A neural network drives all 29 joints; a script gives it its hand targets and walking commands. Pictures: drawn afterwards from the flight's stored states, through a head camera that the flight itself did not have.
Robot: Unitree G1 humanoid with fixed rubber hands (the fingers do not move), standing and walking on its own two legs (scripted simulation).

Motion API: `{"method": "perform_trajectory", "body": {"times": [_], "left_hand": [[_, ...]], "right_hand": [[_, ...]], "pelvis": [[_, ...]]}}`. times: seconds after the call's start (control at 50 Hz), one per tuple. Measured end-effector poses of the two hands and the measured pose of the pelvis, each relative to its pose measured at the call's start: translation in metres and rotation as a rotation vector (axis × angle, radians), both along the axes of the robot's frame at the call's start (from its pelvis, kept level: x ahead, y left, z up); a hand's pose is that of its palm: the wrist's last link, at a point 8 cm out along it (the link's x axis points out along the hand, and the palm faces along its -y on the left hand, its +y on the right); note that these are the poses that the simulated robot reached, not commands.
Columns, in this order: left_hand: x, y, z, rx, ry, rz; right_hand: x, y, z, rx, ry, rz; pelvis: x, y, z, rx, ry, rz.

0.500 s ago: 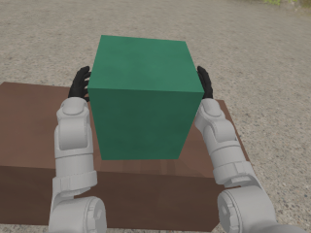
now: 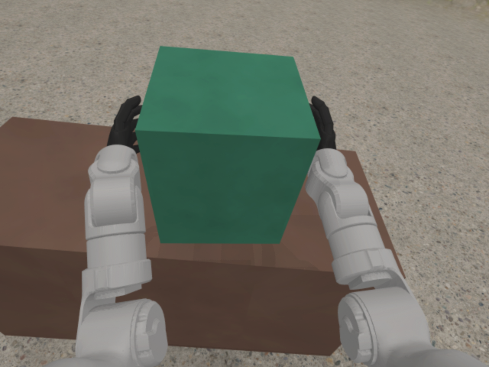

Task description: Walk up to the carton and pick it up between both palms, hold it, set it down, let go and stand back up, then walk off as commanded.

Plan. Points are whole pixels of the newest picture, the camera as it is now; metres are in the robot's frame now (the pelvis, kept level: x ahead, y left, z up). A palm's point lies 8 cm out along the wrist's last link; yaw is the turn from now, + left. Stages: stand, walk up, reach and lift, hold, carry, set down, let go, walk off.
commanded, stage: set down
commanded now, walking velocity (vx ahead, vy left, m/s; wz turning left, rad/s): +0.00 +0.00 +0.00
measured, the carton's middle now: (224, 153) +0.39 +0.02 +0.17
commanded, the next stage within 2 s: none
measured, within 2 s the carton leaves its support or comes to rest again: neither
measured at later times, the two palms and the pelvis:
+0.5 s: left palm (135, 166) +0.38 +0.16 +0.14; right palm (311, 160) +0.39 -0.14 +0.16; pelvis +0.02 +0.00 +0.00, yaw +0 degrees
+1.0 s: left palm (138, 174) +0.38 +0.16 +0.13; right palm (310, 157) +0.40 -0.14 +0.15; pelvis +0.04 -0.01 +0.00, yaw +1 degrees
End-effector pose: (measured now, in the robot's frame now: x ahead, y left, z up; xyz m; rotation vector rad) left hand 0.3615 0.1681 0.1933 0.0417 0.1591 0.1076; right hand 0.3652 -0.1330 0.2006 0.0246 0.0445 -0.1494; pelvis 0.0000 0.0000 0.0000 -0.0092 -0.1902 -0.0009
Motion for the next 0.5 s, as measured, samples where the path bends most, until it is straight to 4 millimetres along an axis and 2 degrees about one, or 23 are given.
{"method": "perform_trajectory", "body": {"times": [0.12, 0.3, 0.36, 0.5], "left_hand": [[-0.004, 0.005, 0.003, -0.003, -0.033, 0.008], [0.004, 0.004, 0.005, 0.010, -0.092, 0.001], [0.009, 0.002, -0.008, 0.049, -0.062, -0.014], [0.018, -0.005, -0.050, 0.073, 0.005, 0.000]], "right_hand": [[-0.001, 0.005, 0.010, -0.022, -0.041, 0.009], [0.003, 0.005, 0.009, -0.012, -0.147, -0.002], [0.010, 0.004, -0.002, -0.027, -0.145, 0.012], [0.024, -0.003, -0.045, -0.049, -0.113, 0.035]], "pelvis": [[0.002, 0.002, 0.000, 0.000, -0.002, 0.004], [0.008, 0.007, -0.001, 0.003, -0.017, 0.001], [0.012, 0.007, 0.000, 0.005, -0.019, 0.004], [0.021, 0.004, 0.001, 0.003, 0.017, 0.002]]}}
